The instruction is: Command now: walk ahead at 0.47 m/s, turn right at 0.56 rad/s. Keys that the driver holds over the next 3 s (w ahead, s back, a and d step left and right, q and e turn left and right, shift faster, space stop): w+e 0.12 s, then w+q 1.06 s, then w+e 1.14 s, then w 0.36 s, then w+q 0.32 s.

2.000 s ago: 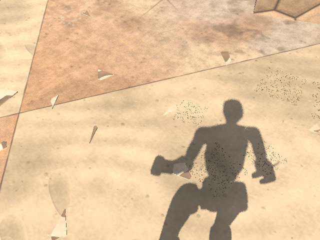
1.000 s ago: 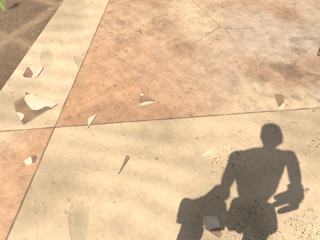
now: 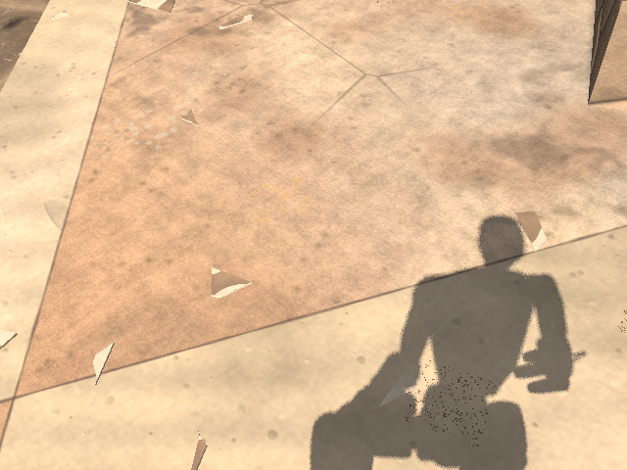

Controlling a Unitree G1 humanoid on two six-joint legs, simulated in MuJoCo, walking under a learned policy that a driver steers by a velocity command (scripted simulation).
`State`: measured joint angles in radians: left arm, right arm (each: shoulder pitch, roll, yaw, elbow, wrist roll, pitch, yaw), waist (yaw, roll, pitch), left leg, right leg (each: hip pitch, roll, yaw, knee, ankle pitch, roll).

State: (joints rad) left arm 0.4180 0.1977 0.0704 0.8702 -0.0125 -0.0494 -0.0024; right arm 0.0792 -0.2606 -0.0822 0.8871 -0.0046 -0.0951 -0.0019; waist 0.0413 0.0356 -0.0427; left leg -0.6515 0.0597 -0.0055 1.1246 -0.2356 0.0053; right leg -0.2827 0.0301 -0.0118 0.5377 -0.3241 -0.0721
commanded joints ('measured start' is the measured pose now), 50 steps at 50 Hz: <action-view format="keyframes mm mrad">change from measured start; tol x32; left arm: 1 -21 173 38 -78 -7 -25 26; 18 119 69 11 -13 25 -35 14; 35 -510 115 4 -230 4 -79 5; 42 -47 296 65 -131 13 -81 6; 50 -250 160 23 -124 18 -77 -4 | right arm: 1 -145 -78 -16 -94 -3 -9 4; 50 179 -67 -11 -203 32 70 2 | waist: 1 -35 -86 0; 13 41 -156 101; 18 -141 196 -369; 50 -37 -126 58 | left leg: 1 -147 -1 -35 -204 177 -16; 16 408 -136 84 -645 213 166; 19 1150 253 -788 -806 -73 410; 24 568 100 -407 -909 279 309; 34 371 11 -309 -884 199 210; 39 487 19 -413 -666 222 163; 43 -165 -64 -179 152 -305 32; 50 -68 60 -97 -17 -18 5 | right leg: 1 179 -228 314 -288 408 -132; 11 308 -232 226 -280 432 -90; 16 331 -199 123 87 1130 -32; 19 -444 29 178 876 -187 63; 39 58 -29 92 -142 284 49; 42 713 -501 797 -175 5 -231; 50 160 -288 185 -385 270 -120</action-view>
